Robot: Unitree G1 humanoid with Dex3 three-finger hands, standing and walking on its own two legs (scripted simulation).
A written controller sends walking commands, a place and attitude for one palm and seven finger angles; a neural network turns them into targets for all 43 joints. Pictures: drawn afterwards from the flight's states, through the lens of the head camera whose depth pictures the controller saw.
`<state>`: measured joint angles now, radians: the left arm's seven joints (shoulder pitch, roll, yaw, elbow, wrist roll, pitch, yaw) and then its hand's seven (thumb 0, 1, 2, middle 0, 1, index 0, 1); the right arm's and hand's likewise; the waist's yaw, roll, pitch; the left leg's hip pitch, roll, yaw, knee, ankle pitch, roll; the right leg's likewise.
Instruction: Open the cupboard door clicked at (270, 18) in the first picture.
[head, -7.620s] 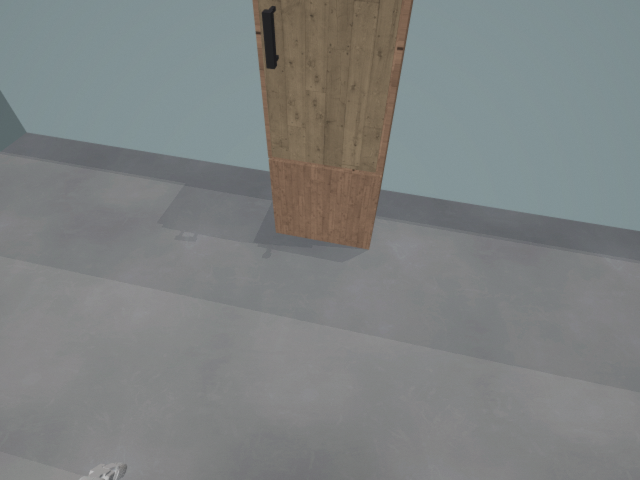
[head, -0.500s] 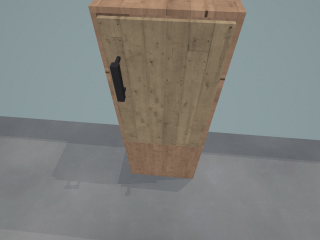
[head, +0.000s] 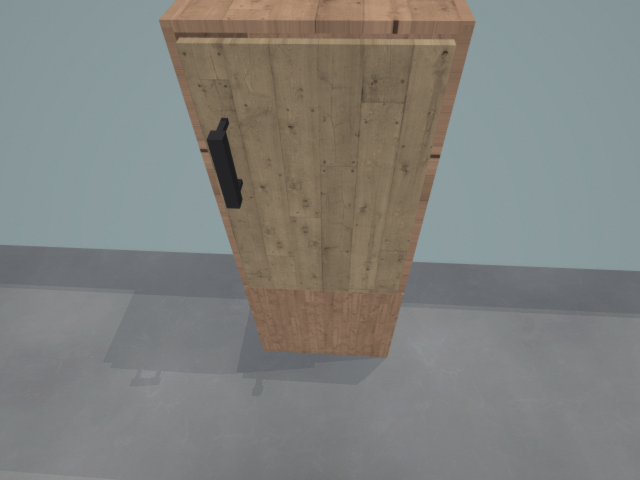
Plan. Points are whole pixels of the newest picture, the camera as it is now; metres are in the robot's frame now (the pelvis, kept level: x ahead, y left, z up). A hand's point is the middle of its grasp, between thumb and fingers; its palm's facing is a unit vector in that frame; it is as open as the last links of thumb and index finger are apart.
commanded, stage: come to a stop and stand still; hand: left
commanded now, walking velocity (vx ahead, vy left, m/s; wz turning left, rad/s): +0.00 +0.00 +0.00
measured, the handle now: (229, 164) +0.56 +0.20 +0.07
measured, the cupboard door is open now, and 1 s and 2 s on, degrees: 0 0 0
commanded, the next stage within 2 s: look again from close up in 0.96 s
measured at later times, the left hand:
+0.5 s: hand out of the picture +0.00 +0.21 -0.17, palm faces +0.04 -0.98 -0.18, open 7.4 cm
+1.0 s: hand out of the picture -0.04 +0.22 -0.17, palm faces +0.05 -0.98 -0.17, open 7.4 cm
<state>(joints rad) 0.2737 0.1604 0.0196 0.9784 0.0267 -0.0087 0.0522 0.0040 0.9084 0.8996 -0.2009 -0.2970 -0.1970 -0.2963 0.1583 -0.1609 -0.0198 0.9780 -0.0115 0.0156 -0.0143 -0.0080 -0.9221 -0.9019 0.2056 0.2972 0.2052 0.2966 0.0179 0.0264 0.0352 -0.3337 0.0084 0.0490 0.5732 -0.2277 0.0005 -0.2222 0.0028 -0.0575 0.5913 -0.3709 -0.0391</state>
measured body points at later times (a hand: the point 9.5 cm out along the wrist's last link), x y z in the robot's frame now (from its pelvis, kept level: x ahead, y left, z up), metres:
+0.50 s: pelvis -0.02 +0.03 +0.00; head -0.02 +0.05 +0.45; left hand +0.00 +0.26 -0.16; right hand -0.01 -0.21 -0.14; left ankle +0.04 +0.12 -0.73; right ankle -0.03 -0.09 -0.73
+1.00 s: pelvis -0.01 +0.05 +0.01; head -0.02 +0.07 +0.46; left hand -0.04 +0.28 -0.16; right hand +0.04 -0.19 -0.13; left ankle +0.04 +0.12 -0.73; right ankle -0.03 -0.09 -0.73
